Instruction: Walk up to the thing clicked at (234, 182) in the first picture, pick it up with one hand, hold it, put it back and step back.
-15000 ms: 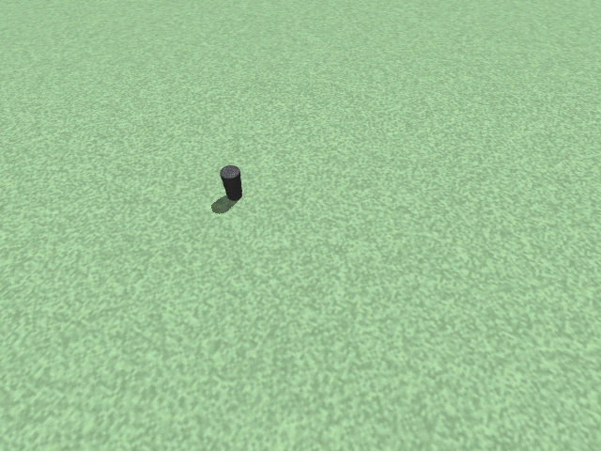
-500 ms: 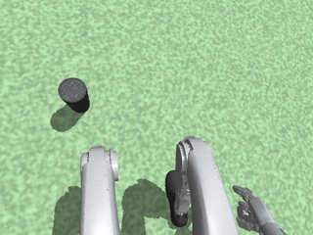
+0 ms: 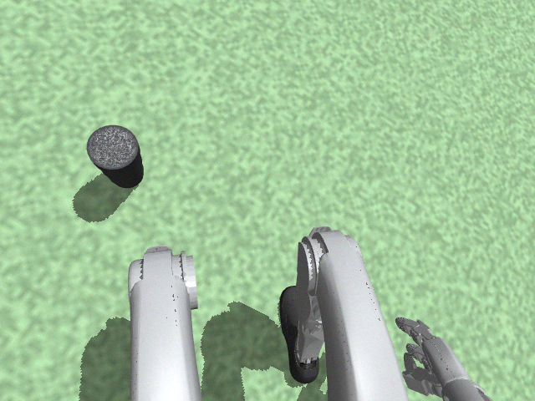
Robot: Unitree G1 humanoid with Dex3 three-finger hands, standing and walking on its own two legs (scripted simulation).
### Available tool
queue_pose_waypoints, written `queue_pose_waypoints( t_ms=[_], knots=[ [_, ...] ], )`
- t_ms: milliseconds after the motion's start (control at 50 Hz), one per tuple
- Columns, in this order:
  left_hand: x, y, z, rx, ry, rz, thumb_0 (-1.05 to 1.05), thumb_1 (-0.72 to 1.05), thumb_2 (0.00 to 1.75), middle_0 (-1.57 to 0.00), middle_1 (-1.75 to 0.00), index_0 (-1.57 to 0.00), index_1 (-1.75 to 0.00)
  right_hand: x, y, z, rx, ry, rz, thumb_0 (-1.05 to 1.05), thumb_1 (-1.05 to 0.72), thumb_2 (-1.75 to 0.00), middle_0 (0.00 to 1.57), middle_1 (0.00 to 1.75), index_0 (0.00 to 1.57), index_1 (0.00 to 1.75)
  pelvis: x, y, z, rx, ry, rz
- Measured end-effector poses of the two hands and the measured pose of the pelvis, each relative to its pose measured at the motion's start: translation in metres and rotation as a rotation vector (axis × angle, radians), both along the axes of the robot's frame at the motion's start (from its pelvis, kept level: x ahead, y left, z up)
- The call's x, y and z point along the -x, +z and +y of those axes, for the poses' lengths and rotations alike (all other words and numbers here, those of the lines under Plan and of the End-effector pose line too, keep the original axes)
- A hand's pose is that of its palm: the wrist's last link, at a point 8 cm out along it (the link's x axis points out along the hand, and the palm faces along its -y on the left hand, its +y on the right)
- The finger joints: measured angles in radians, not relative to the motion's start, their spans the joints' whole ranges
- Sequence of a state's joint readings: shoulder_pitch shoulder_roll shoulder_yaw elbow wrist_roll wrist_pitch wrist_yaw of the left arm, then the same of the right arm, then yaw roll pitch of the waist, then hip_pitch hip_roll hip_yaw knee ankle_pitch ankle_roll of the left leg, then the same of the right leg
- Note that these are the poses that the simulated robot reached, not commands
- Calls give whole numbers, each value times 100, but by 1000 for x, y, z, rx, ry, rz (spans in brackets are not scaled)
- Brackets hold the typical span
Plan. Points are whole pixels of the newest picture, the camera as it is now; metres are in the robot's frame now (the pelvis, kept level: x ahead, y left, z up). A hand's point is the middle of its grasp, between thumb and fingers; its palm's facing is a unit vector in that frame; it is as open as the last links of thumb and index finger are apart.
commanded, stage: go down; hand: left
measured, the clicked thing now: (120, 161) +0.53 +0.23 -0.30
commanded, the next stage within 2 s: approach in 0.06 s
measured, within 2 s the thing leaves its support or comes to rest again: neither
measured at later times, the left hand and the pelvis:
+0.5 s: hand out of the picture +0.44 +0.39 -0.08, palm faces +0.23 -0.97 -0.01, open 17.4 cm; pelvis +0.00 +0.00 -0.03, yaw -2 degrees
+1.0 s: hand (80, 180) +0.47 +0.29 -0.25, palm faces +0.19 -0.98 +0.04, open 17.6 cm; pelvis -0.01 +0.02 -0.08, yaw -8 degrees
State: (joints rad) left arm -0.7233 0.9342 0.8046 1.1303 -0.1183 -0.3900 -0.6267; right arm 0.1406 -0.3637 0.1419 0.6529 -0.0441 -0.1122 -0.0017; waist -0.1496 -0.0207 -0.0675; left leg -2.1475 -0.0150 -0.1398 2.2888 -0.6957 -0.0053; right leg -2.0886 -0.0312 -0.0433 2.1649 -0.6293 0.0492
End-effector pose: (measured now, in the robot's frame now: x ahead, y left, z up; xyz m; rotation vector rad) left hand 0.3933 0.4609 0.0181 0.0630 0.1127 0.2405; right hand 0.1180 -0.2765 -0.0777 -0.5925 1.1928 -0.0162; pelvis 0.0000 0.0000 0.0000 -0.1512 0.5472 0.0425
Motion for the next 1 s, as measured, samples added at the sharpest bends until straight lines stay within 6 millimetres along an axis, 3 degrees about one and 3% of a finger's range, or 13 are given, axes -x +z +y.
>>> queue_pose_waypoints(
  t_ms=[240, 340, 440, 580, 700, 840, 1000],
  knots=[
    [-3, -5, 6, -3, 2, -35, -1, -45, 8, -2, -10, -4, -8, 1, -4, -1, 15, 22, 15, 0, -89, -89, 21, 30, 20, 30, 1, -9, -2, 7, -6, -9],
    [-4, -20, 7, 15, 14, -36, -1, -49, 5, -3, -10, -5, -8, 1, -6, -1, 23, 44, 23, 0, -90, -89, 21, 30, 20, 30, 1, -13, -1, 13, -10, -15],
    [-10, -61, -4, 48, 12, -1, -1, -51, 5, -3, -10, -5, -8, 1, -11, -1, 40, 78, 47, 0, -90, -89, 21, 30, 20, 30, 2, -23, 0, 23, -18, -30],
    [-24, -140, -41, 98, -26, 25, -1, -54, 5, -3, -11, -5, -9, 1, -18, 3, 87, 137, 101, 0, -90, -88, 21, 30, 20, 30, 3, -43, 2, 49, -31, -73],
    [-33, -193, -63, 101, -21, 15, -2, -58, 6, -4, -12, -6, -11, 4, -22, 8, 142, 190, 155, 0, -90, -89, 21, 30, 20, 30, 5, -58, 5, 81, -45, -126],
    [-38, -232, -81, 87, -26, 28, -2, -59, 6, -5, -13, -6, -12, 13, -27, 14, 186, 259, 233, 0, -91, -89, 21, 30, 20, 30, 8, -71, 11, 115, -60, -181],
    [-48, -265, -122, 121, -47, 17, -2, -60, 7, -4, -14, -6, -11, 19, -25, 24, 229, 319, 263, 0, -91, -89, 21, 30, 20, 30, 11, -81, 18, 156, -80, -245]
  ],
)
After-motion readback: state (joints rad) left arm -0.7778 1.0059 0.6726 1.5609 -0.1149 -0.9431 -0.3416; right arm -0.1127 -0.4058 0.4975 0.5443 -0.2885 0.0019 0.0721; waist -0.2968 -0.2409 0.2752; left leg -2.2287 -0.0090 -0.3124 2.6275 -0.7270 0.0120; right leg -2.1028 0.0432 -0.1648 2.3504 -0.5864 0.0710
